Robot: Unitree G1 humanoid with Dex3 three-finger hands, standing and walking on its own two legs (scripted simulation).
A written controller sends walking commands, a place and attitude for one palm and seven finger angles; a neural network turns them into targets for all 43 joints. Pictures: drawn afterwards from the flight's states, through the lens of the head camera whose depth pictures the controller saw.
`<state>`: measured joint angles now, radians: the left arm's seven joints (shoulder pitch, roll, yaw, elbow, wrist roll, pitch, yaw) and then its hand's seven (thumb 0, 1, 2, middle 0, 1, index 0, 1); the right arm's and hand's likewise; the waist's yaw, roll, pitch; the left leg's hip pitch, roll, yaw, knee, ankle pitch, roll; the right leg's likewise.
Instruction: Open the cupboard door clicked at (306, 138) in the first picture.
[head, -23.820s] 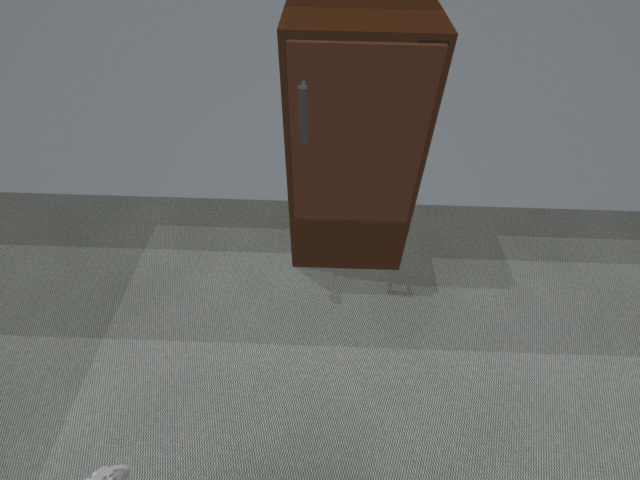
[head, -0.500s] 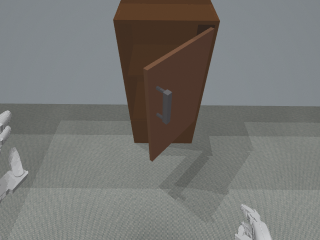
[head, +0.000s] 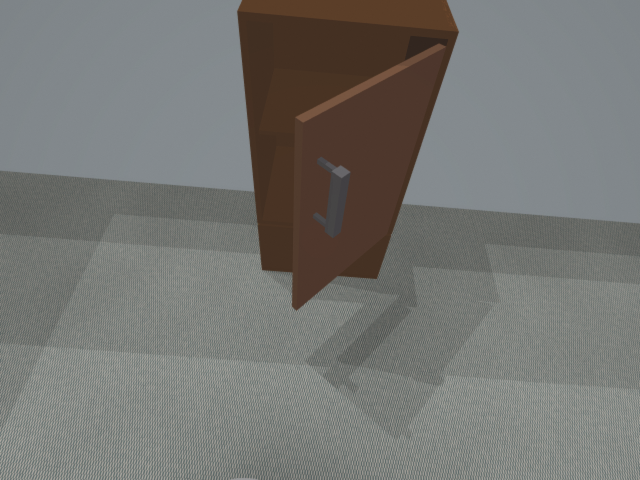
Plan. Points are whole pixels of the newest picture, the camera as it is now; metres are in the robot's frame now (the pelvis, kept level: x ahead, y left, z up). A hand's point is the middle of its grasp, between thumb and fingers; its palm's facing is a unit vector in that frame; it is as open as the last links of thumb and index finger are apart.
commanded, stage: let the arm hang, fingers relaxed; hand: left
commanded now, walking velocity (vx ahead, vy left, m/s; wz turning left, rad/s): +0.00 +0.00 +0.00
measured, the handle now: (328, 198) +0.59 +0.02 -0.04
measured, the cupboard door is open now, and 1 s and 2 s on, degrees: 48 48 48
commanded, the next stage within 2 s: look to check the result in 0.72 s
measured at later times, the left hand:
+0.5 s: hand out of the picture +0.02 +0.17 -0.17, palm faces +0.03 -0.98 -0.18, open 7.3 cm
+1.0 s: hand out of the picture +0.03 +0.16 -0.17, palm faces +0.04 -0.98 -0.18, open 7.4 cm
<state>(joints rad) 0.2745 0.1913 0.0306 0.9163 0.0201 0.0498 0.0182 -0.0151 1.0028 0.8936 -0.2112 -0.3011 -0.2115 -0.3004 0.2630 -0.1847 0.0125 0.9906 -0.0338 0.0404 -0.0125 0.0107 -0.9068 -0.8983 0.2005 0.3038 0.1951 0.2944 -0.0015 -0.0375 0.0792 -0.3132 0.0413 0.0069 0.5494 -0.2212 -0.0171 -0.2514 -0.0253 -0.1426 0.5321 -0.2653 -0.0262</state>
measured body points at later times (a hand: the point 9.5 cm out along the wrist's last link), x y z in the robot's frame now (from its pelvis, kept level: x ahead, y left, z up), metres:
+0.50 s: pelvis +0.02 +0.01 +0.01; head +0.03 +0.00 +0.46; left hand +0.02 +0.22 -0.15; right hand +0.00 -0.20 -0.16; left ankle +0.05 +0.13 -0.73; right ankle +0.02 -0.10 -0.73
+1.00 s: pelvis +0.04 +0.00 +0.01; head +0.05 -0.01 +0.46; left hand +0.03 +0.21 -0.15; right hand +0.02 -0.21 -0.16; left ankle +0.05 +0.13 -0.73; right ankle +0.02 -0.10 -0.73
